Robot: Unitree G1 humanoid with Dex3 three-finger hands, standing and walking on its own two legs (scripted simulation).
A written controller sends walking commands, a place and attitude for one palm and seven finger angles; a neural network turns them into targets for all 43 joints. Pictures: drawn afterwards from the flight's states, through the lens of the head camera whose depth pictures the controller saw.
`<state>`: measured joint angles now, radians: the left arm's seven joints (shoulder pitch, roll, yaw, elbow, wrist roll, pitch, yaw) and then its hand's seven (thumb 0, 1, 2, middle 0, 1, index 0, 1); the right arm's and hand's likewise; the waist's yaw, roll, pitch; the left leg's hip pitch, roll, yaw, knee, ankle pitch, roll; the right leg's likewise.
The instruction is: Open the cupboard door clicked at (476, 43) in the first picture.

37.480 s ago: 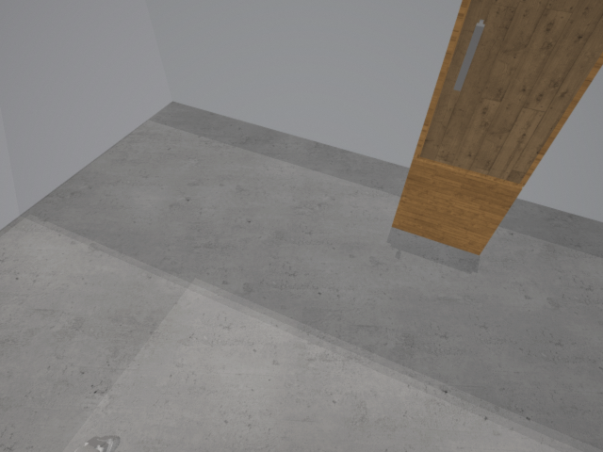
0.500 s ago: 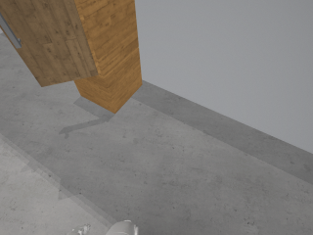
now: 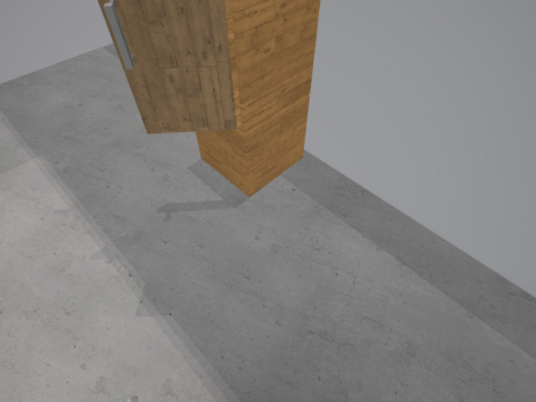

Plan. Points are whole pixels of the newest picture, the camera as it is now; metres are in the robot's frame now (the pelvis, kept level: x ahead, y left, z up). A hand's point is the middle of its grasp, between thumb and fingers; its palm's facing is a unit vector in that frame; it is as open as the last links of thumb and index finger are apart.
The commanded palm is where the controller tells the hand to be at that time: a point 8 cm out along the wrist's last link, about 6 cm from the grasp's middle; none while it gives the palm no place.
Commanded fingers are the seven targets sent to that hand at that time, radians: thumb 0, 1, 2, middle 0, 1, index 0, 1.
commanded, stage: turn to face it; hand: left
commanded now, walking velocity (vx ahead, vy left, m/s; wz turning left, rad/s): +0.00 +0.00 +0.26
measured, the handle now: (121, 35) +1.01 +0.48 +0.04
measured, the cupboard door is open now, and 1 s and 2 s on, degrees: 50 50 50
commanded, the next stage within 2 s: take the last steps up to it in 0.02 s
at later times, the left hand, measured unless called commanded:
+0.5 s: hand out of the picture -0.05 +0.24 -0.18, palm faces +0.24 -0.95 -0.18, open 7.4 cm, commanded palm none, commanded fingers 0.00 0.90 0.90 -0.20 -0.30 -0.20 -0.30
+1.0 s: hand (149, 309) +0.30 +0.26 -0.16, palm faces +0.10 -0.98 -0.15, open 7.4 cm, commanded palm none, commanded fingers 0.00 0.90 0.90 -0.20 -0.30 -0.20 -0.30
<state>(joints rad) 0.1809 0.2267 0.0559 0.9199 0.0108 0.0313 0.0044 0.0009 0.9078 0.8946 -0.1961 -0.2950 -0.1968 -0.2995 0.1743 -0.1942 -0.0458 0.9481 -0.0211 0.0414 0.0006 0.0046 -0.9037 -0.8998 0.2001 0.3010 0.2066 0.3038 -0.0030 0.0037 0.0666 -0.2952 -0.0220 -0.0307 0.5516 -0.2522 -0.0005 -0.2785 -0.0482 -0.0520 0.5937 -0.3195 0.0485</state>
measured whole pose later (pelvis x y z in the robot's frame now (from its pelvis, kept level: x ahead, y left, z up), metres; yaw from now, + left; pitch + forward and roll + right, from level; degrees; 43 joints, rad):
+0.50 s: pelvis +0.01 +0.05 +0.00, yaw +9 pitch +0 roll +0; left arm 0.34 0.23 0.08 1.08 0.03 0.03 -0.01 0.00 0.91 0.89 -0.20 -0.30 -0.20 -0.30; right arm 0.20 -0.19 -0.05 0.98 -0.03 -0.02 0.01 0.00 -0.91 -0.90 0.19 0.30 0.20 0.30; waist 0.04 -0.06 0.05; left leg -0.24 0.00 0.10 0.55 -0.30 0.05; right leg -0.33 -0.14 -0.10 0.86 -0.48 0.02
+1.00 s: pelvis +0.17 +0.08 -0.01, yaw +9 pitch -1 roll +1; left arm 0.04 0.14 0.04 0.95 0.02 -0.05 -0.02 0.00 0.91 0.89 -0.20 -0.29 -0.20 -0.30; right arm 0.51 -0.10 -0.02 1.20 -0.01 -0.04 -0.02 0.00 -0.91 -0.90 0.20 0.30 0.20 0.30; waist -0.07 0.00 0.10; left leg -0.05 -0.02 0.10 0.70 -0.50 0.04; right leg -0.37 -0.03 -0.12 0.63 -0.22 -0.07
